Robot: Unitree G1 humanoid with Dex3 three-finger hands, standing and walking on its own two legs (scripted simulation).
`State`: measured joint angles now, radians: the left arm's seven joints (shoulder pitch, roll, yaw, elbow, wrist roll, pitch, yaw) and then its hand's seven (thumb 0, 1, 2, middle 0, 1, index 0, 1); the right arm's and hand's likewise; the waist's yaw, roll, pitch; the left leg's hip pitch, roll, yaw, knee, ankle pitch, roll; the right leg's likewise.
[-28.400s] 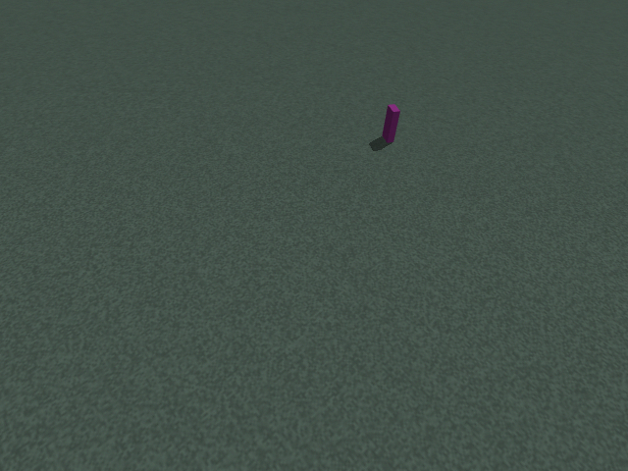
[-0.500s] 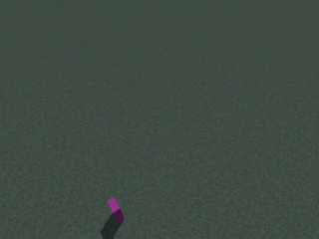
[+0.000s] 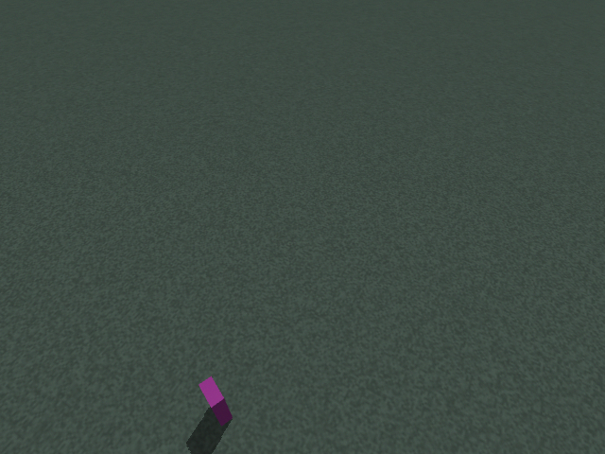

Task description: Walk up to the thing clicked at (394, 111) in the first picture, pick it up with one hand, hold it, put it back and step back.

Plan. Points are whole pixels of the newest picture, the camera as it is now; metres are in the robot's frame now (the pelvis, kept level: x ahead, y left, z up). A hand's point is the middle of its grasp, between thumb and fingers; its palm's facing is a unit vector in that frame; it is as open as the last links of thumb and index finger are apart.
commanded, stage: stand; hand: left
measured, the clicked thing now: (216, 402) +0.39 +0.24 -0.69
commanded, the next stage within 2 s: step back in 0.08 s
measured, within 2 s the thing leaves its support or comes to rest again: neither
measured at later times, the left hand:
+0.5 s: hand out of the picture +0.09 +0.32 -0.19, palm faces -0.05 -0.92 -0.38, open 7.4 cm
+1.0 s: hand out of the picture -0.03 +0.29 -0.15, palm faces -0.08 -0.91 -0.41, open 7.4 cm
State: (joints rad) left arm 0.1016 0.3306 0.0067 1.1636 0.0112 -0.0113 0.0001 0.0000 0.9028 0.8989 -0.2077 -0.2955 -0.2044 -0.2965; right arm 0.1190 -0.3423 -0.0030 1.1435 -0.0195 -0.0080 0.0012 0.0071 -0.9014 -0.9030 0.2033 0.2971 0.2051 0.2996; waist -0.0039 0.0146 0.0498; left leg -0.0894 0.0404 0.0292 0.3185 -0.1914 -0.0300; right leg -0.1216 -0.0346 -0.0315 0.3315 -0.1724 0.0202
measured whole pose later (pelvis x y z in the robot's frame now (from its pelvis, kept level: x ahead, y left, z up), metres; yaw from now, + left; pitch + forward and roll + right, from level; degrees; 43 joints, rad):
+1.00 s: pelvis -0.16 +0.04 -0.02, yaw -5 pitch -2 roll +1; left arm 0.15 0.35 0.06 0.82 0.03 0.04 0.01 0.00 0.90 0.90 -0.21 -0.30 -0.21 -0.30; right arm 0.14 -0.40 -0.05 0.87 0.01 0.04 -0.02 0.01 -0.90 -0.90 0.20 0.30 0.21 0.30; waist 0.01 0.02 0.16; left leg -0.44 -0.11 -0.11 1.14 -0.52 -0.01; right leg -0.31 0.01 0.06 0.63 -0.29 -0.02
